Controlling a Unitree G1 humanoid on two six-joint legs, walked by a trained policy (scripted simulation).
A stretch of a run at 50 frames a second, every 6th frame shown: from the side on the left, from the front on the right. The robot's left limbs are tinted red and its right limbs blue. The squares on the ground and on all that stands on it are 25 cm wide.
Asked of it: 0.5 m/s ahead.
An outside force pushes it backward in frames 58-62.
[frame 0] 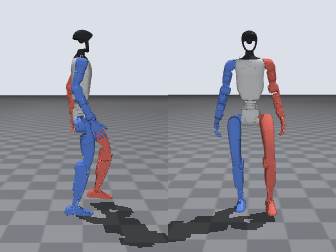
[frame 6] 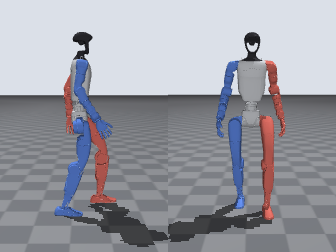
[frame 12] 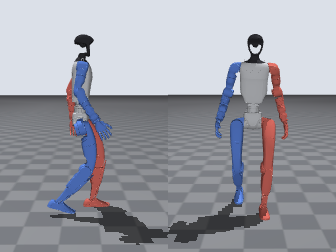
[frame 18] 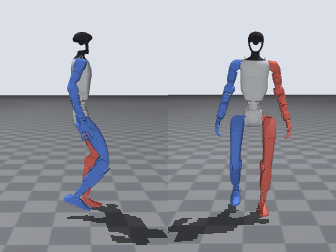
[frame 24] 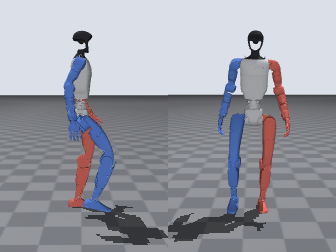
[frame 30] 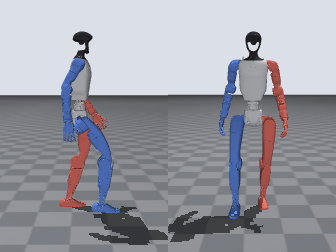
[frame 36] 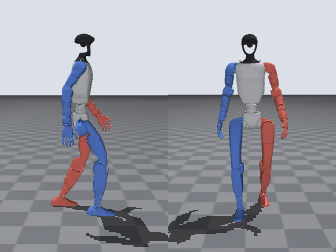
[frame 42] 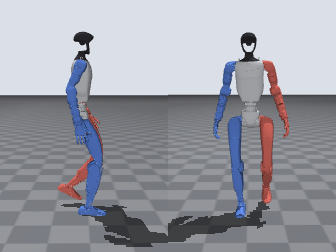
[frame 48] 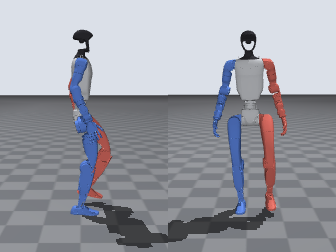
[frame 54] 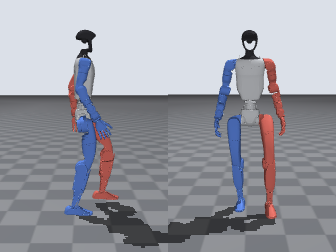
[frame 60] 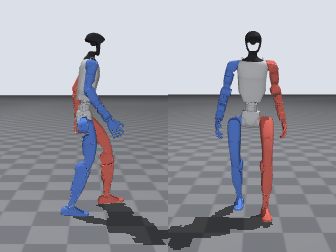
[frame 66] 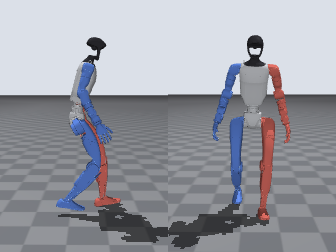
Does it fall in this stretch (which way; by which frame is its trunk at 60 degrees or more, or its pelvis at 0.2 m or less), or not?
no
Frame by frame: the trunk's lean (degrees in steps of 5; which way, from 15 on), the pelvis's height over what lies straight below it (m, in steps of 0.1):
0: 0, 0.8
6: 5, 0.8
12: 5, 0.8
18: 5, 0.8
24: 5, 0.8
30: 5, 0.8
36: 5, 0.8
42: 5, 0.8
48: 0, 0.8
54: 0, 0.8
60: 10, 0.8
66: 20 forward, 0.8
